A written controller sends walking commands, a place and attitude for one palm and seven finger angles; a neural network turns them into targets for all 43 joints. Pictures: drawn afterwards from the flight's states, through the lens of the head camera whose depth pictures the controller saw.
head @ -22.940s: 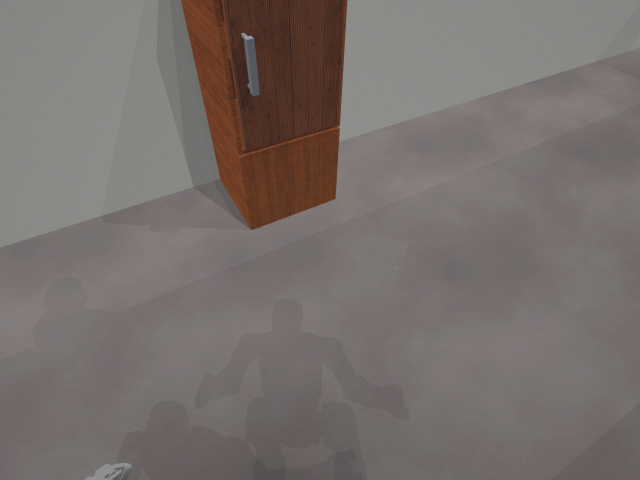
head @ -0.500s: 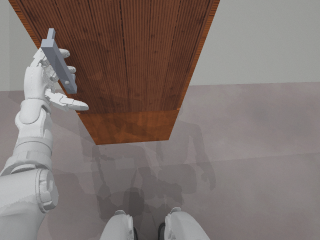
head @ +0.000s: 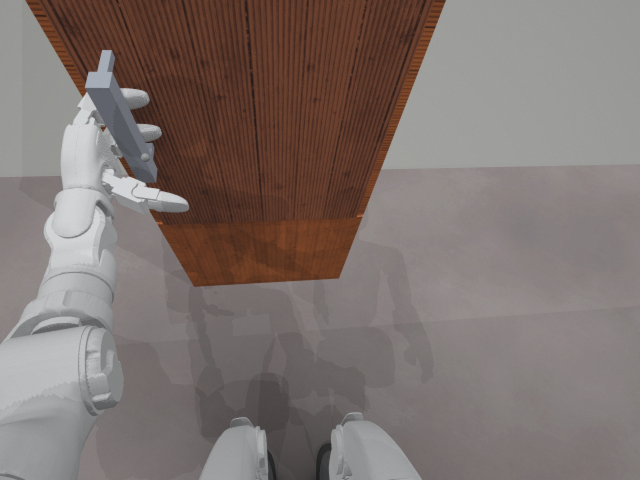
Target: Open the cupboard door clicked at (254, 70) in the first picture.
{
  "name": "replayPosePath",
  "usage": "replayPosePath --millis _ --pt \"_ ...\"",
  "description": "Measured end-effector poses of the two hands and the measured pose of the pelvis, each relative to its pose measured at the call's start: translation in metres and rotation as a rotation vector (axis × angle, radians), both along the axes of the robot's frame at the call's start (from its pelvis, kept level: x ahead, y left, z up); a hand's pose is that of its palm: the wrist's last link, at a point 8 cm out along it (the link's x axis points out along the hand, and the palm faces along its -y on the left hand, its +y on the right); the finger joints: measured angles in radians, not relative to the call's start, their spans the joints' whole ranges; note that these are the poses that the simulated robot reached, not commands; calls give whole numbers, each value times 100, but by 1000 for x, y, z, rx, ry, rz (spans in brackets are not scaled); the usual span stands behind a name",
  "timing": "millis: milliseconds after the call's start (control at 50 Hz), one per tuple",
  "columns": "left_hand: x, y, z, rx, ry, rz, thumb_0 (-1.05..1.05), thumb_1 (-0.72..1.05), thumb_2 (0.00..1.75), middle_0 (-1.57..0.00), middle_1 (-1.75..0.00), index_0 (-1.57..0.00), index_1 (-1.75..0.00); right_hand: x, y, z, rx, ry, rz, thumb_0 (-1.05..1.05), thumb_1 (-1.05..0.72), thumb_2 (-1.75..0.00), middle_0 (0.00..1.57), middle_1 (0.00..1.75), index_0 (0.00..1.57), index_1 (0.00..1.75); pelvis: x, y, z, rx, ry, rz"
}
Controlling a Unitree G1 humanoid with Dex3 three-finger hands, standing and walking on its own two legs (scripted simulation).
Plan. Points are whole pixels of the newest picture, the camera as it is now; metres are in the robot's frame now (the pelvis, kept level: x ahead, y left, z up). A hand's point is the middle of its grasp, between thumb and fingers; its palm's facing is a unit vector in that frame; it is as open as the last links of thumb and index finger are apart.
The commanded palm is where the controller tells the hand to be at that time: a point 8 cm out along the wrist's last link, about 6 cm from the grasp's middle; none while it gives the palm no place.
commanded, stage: slide the fingers in behind the handle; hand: left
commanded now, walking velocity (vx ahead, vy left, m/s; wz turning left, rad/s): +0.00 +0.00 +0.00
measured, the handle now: (129, 123) +0.55 +0.21 +0.05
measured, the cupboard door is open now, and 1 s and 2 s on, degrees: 0 0 41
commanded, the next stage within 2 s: close the thumb around the handle in 0.10 s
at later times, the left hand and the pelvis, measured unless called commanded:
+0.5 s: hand (147, 157) +0.50 +0.18 +0.05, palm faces +0.03 -1.00 -0.02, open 11.6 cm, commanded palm +0.47 +0.22 +0.05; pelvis +0.00 +0.01 +0.00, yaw -1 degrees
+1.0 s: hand (148, 154) +0.50 +0.18 +0.05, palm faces +0.03 -1.00 -0.01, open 5.6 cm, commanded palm +0.48 +0.22 +0.05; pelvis +0.00 +0.01 +0.00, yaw -1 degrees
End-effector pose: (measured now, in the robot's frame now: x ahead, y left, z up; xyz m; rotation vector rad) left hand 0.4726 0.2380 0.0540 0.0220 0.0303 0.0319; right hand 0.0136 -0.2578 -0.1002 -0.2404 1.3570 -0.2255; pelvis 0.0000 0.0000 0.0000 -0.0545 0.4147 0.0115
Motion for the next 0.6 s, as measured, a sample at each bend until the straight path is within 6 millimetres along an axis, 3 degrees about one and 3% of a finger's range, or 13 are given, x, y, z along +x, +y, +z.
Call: replayPosePath --millis 320,440,600 --pt "5 -1 -3 -5 2 -4 -1 -45 32 -30 -120 -29 -121 -3 5 1 -2 9 -13 1 -90 -90 20 30 20 30 2 5 0 -3 7 -8" --pt "2 -1 -3 -5 5 2 -1 -25 41 -30 -122 -29 -123 -1 9 2 10 9 -17 1 -90 -90 20 30 20 30 5 7 2 -4 1 -9" --pt "5 -1 -4 0 5 -2 0 15 58 -33 -127 -33 -127 1 10 1 5 10 -7 1 -90 -90 20 30 20 30 4 8 1 -6 4 -4"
